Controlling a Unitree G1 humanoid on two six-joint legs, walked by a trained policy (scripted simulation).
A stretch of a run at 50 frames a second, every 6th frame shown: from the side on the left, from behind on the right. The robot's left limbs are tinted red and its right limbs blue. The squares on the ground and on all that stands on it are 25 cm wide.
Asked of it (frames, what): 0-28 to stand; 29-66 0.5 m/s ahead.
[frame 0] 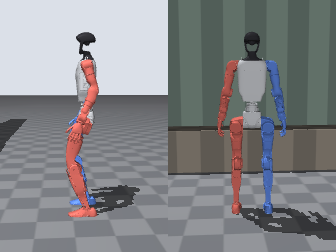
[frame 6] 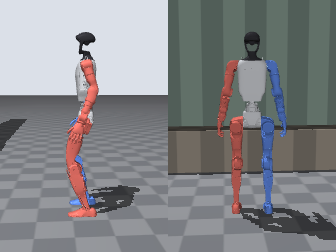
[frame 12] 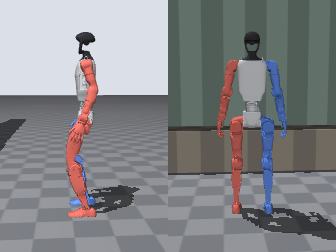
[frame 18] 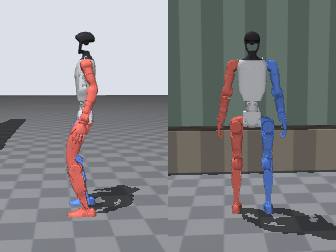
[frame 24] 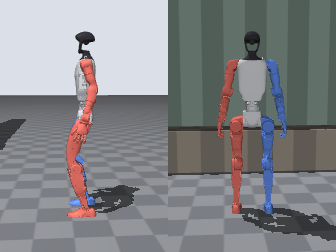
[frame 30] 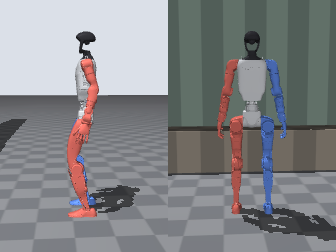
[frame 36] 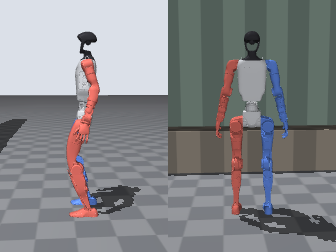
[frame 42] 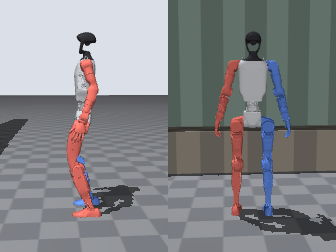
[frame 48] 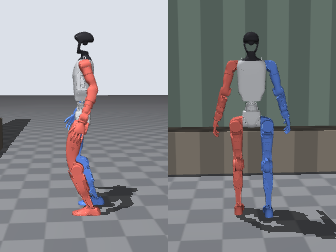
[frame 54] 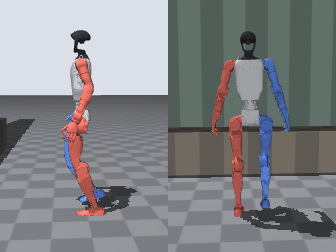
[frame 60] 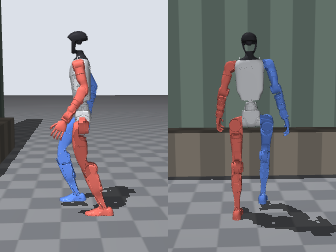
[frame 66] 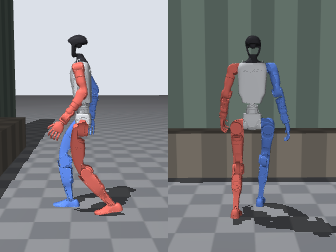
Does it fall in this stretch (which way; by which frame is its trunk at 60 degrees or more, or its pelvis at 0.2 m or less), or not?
no
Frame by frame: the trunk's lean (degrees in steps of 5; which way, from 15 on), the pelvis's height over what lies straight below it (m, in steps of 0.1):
0: 0, 0.8
6: 0, 0.8
12: 0, 0.8
18: 0, 0.8
24: 0, 0.8
30: 0, 0.8
36: 0, 0.8
42: 5, 0.8
48: 0, 0.8
54: 0, 0.8
60: 5, 0.8
66: 5, 0.7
